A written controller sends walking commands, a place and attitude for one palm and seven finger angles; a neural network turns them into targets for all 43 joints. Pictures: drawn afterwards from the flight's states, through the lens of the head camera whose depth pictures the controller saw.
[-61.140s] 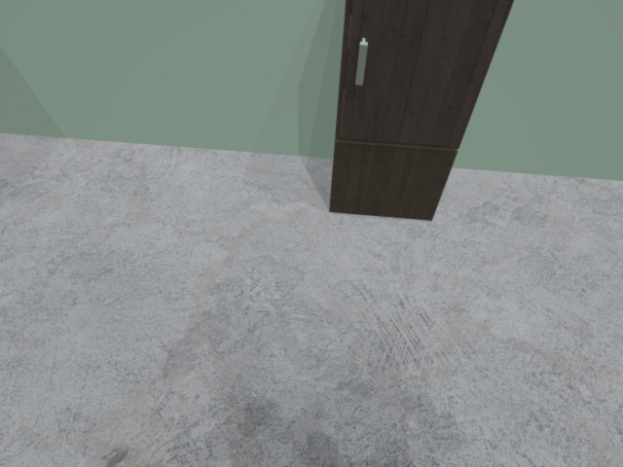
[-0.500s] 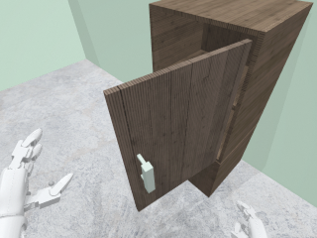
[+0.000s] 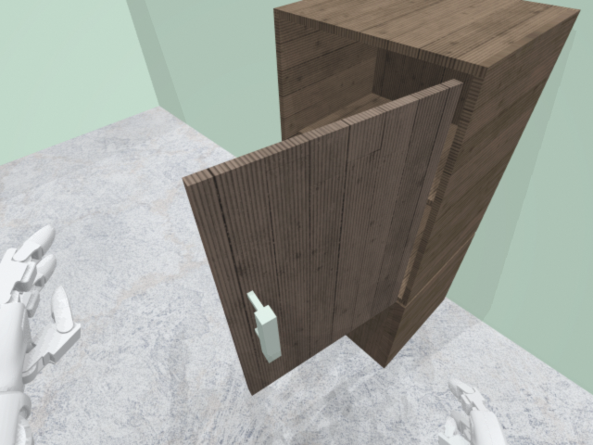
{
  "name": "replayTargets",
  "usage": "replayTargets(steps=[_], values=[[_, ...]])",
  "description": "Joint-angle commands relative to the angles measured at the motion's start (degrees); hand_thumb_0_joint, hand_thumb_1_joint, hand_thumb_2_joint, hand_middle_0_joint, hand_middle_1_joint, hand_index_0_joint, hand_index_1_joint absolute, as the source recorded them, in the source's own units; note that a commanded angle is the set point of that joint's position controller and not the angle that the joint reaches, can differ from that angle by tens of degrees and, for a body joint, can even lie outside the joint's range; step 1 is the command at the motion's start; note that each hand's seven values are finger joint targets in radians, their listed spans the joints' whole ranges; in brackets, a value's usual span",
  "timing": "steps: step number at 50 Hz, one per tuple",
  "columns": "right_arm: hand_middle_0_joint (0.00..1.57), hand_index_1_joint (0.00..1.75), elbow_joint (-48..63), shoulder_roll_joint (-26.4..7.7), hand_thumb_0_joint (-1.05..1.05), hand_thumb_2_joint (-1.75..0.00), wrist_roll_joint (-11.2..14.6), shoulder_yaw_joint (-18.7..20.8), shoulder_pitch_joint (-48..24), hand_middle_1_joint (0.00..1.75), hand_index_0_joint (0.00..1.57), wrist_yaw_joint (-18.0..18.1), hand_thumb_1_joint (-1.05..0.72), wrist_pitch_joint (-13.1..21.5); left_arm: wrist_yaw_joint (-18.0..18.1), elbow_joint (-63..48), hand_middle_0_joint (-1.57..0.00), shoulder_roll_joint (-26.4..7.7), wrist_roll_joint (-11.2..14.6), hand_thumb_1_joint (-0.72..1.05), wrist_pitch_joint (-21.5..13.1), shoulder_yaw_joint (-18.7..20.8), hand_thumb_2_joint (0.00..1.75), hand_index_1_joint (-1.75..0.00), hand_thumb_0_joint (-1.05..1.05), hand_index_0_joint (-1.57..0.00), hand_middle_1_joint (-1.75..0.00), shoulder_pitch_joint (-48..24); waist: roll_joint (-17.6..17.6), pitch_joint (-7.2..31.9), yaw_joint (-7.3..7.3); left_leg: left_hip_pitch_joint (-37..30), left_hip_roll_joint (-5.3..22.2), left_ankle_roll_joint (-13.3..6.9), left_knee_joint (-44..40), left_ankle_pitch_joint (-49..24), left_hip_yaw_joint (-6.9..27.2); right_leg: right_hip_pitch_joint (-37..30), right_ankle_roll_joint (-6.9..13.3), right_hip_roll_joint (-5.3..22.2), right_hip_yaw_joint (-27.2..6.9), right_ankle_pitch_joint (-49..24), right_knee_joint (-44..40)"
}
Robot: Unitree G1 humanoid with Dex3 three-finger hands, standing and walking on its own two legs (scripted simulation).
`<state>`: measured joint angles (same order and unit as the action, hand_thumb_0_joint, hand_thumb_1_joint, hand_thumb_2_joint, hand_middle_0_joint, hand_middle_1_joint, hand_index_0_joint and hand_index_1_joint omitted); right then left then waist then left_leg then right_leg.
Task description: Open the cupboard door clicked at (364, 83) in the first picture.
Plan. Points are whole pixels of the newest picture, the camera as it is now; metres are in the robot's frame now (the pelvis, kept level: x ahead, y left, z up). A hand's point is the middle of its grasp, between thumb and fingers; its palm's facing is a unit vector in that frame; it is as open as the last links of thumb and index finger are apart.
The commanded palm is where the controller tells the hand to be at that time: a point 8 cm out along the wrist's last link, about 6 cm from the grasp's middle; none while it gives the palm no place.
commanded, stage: draw the hand back to the body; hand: left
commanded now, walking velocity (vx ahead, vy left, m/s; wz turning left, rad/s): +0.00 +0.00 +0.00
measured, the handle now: (262, 325) +0.31 +0.10 -0.04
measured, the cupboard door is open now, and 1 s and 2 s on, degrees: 79 79 79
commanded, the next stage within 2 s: step back with the hand held close in 0.06 s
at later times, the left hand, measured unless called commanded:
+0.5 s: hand (65, 324) +0.19 +0.26 +0.15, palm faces +0.32 -0.80 -0.51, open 7.4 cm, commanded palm +0.12 +0.31 +0.18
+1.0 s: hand out of the picture +0.04 +0.30 +0.16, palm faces +0.51 -0.70 -0.50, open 7.4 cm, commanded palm -0.04 +0.33 +0.18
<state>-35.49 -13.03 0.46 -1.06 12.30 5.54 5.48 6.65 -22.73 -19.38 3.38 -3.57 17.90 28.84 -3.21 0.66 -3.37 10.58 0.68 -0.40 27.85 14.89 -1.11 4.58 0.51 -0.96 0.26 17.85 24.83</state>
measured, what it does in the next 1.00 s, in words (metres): walks backwards: right foot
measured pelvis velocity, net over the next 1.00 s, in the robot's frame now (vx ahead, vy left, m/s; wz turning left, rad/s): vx -0.14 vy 0.02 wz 0.12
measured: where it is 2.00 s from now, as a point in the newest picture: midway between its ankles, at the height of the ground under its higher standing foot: outside the picture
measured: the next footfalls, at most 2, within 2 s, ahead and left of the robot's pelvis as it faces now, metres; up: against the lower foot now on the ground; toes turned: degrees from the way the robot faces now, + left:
right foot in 0.96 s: -0.07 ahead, -0.10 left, +0.00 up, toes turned +10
left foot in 1.16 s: -0.09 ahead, +0.13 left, +0.00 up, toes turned +6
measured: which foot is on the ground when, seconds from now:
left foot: down 0.00-1.00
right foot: down 0.00-0.84, up 0.86-0.94, down 0.96-1.00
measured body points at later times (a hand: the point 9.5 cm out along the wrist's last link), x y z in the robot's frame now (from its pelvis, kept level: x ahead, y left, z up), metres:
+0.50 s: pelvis -0.03 +0.01 +0.00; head -0.01 +0.00 +0.45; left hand +0.16 +0.30 +0.18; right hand +0.15 -0.24 -0.08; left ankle +0.00 +0.11 -0.74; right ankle -0.05 -0.11 -0.74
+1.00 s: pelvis -0.14 +0.02 -0.02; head -0.11 +0.03 +0.43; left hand +0.01 +0.34 +0.19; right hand +0.05 -0.20 -0.10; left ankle +0.00 +0.12 -0.73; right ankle -0.11 -0.10 -0.74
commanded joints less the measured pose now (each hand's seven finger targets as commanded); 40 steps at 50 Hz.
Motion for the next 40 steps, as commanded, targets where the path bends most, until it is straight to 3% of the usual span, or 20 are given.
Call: replayTargets(steps=[1,4,8,9,10,11,12,15,18,22,23,25,31,36,38,40], values=[[0.2,0.3,9.02,-5.39,0.0,-0.9,-0.28,1.78,-7.99,0.3,0.2,0.46,-0.9,3.72,1.79,-13.11,-0.2,-11.71,0.22,0.9,-4.41,8.09,0.9,-0.3,0.0,-0.2,-0.3,-5.31,-1.5,2.93,0.1,-6.28,0.09,-0.96,-3.32,-13.92,-1.07,4.52,-0.28,0.69,1.18,-16.84,-4.76],[0.2,0.3,8.83,-5.58,0.0,-0.9,-0.24,2.01,-8.23,0.3,0.2,0.43,-0.9,3.54,1.47,-10.61,-0.2,-10.55,0.48,0.9,-4.15,7.38,0.9,-0.3,0.0,-0.2,-0.3,-4.86,0.09,1.05,0.27,-6.22,0.27,-1.09,-3.81,-12.25,-1.23,5.35,-0.46,0.53,0.94,-15.31,-5.67],[0.2,0.3,8.68,-5.82,0.0,-0.9,-0.29,2.33,-8.39,0.3,0.2,0.32,-0.9,3.3,1.13,-9.56,-0.2,-10.65,0.52,0.9,-4.41,7.52,0.9,-0.3,0.0,-0.2,-0.3,-5.01,1.39,1.62,-0.03,-6.69,0.34,-1.22,-4.45,-12.39,-1.23,4.44,-0.41,0.49,0.83,-15.31,-6.06],[0.2,0.3,9.13,-5.87,0.0,-0.9,-0.26,2.26,-8.71,0.3,0.2,0.34,-0.9,3.57,1.32,-15.03,-0.2,-12.65,0.51,0.9,-5.11,8.45,0.9,-0.3,0.0,-0.2,-0.3,-9.7,0.31,4.17,0.01,-7.67,0.24,-1.28,-4.36,-12.88,-1.11,3.72,-0.47,0.69,0.61,-15.99,-5.78],[0.2,0.3,10.05,-7.22,0.0,-0.9,-0.11,2.23,-7.48,0.3,0.2,0.29,-0.9,2.46,1.67,-15.6,-0.2,-19.24,0.04,0.9,-7.49,15.51,0.9,-0.3,0.0,-0.2,-0.3,-13.61,1.45,0.13,2.59,-5.04,1.04,-2.03,-2.23,-11.18,-0.25,8.75,-0.35,2.95,-4.11,-20.46,-8.6],[0.2,0.3,8.91,-6.61,0.0,-0.9,-0.41,2.34,-7.94,0.3,0.2,0.3,-0.9,1.56,0.99,-10.72,-0.2,-15.33,-0.11,0.9,-7.73,12.51,0.9,-0.3,0.0,-0.2,-0.3,-8.03,3.85,0.93,2.86,-5.21,0.92,-1.98,-1.42,-10.93,0.15,8.52,-0.37,3.9,-4.11,-22.55,-8.43],[0.2,0.3,9.29,-6.68,0.0,-0.9,-0.36,2.53,-8.26,0.3,0.2,0.12,-0.9,0.95,0.74,-10.06,-0.2,-14.02,-0.4,0.9,-7.56,11.07,0.9,-0.3,0.0,-0.2,-0.3,-6.19,4.59,0.99,2.89,-5.17,0.94,-1.85,-1.42,-12.1,-0.11,8.25,-0.38,4.03,-4.37,-24.88,-8.07],[0.2,0.3,10.09,-6.82,0.0,-0.9,-0.3,2.82,-7.97,0.3,0.2,-0.01,-0.9,-0.39,0.59,-9.99,-0.2,-12.54,-0.43,0.9,-7.92,9.98,0.9,-0.3,0.0,-0.2,-0.3,-3.05,1.85,4.46,2.88,-6.05,1.68,-1.48,-2.07,-18.52,-0.57,6.13,-0.82,3.86,-3.31,-29.36,-5.78],[0.2,0.3,10.76,-7.17,0.0,-0.9,-0.2,3.27,-8.18,0.3,0.2,0.09,-0.9,-1.49,0.95,-11.23,-0.2,-13.24,-0.52,0.9,-8.04,10.66,0.9,-0.3,0.0,-0.2,-0.3,-0.49,-1.02,7.46,2.54,-6.46,2.6,-1.33,-3.01,-25.37,-0.43,4.24,-1.06,2.89,-1.38,-30.03,-3.63],[0.2,0.3,12.49,-6.79,0.0,-0.9,0.15,3.5,-8.27,0.3,0.2,0.05,-0.9,-3.02,1.49,-14.26,-0.2,-15.41,-0.16,0.9,-7.95,12.94,0.9,-0.3,0.0,-0.2,-0.3,1.74,2.22,9.99,2.61,-5.27,3.1,-1.27,-3.25,-26.76,-0.44,3.27,-1.49,1.81,-1.05,-30.35,-2.03],[0.2,0.3,12.49,-6.78,0.0,-0.9,0.09,3.64,-8.74,0.3,0.2,0.24,-0.9,-3.28,1.82,-14.58,-0.2,-16.78,-0.17,0.9,-8.06,14.37,0.9,-0.3,0.0,-0.2,-0.3,2.27,1.38,10.54,2.29,-4.01,3.01,-1.26,-3.29,-26.96,-0.09,1.97,-1.34,1.99,-0.82,-31.1,-1.42],[0.2,0.3,13.2,-6.58,0.0,-0.9,0.27,3.62,-8.53,0.3,0.2,0.16,-0.9,-3.66,2.0,-15.15,-0.2,-16.2,0.05,0.9,-7.95,14.16,0.9,-0.3,0.0,-0.2,-0.3,3.36,1.5,10.3,2.51,-2.47,3.11,-1.15,-3.49,-25.27,-0.3,2.08,-1.51,1.64,-1.11,-30.08,-0.92],[0.2,0.3,12.93,-7.15,0.0,-0.9,0.23,3.79,-7.67,0.3,0.2,0.27,-0.9,-3.1,2.61,-15.36,-0.2,-15.71,-0.18,0.9,-8.64,13.79,0.9,-0.3,0.0,-0.2,-0.3,3.73,-1.11,7.22,3.05,4.52,3.37,-1.53,-5.48,-13.47,0.69,2.41,-1.83,0.74,-1.9,-22.71,-1.06],[0.2,0.3,13.08,-7.87,0.0,-0.9,0.37,3.69,-7.28,0.3,0.2,0.27,-0.9,-1.54,2.95,-15.01,-0.2,-14.76,-1.31,0.9,-10.07,13.04,0.9,-0.3,0.0,-0.2,-0.3,2.07,-2.26,2.25,3.45,17.05,4.36,-2.99,-10.24,11.01,3.63,-0.15,-2.01,-0.43,-2.49,-9.85,-0.28],[0.2,0.3,13.01,-8.51,0.0,-0.9,0.07,3.91,-7.34,0.3,0.2,0.48,-0.9,-0.71,3.14,-15.58,-0.2,-15.52,-2.04,0.9,-10.95,14.13,0.9,-0.3,0.0,-0.2,-0.3,0.9,-3.8,1.05,3.23,22.85,5.58,-3.81,-12.57,18.65,5.79,-2.38,-2.22,-1.53,-2.22,-4.64,1.5],[0.2,0.3,13.22,-8.61,0.0,-0.9,0.06,3.87,-6.94,0.3,0.2,0.39,-0.9,0.26,3.05,-16.23,-0.2,-14.14,-2.72,0.9,-11.67,13.6,0.9,-0.3,0.0,-0.2,-0.3,-0.04,-5.87,1.13,3.09,28.23,7.62,-4.75,-14.92,25.09,7.97,-5.53,-2.39,-2.8,-1.5,-2.64,6.42]])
